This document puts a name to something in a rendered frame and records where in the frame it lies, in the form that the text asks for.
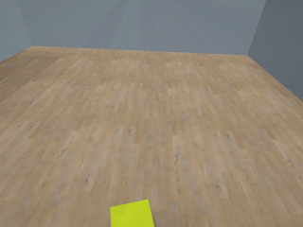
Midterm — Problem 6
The carton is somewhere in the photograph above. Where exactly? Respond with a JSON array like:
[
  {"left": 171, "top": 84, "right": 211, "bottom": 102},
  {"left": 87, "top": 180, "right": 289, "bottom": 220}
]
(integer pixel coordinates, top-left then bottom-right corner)
[{"left": 110, "top": 200, "right": 154, "bottom": 227}]

